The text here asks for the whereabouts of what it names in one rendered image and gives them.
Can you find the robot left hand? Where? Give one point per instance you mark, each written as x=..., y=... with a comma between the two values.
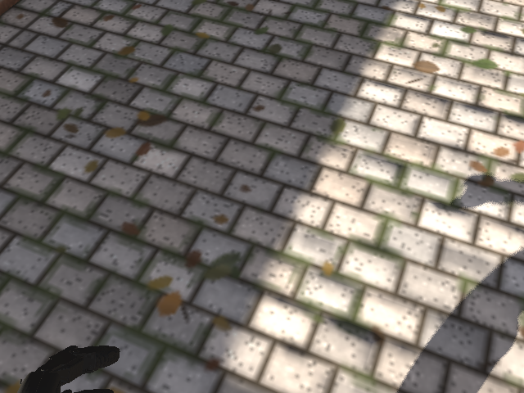
x=67, y=365

